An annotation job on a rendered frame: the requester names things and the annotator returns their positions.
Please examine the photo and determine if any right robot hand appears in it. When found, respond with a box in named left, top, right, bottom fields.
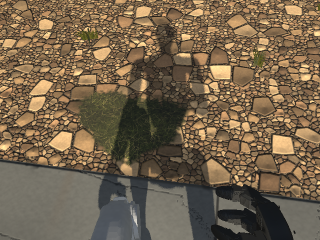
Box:
left=211, top=184, right=296, bottom=240

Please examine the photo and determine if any left robot thigh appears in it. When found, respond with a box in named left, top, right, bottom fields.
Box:
left=90, top=199, right=141, bottom=240

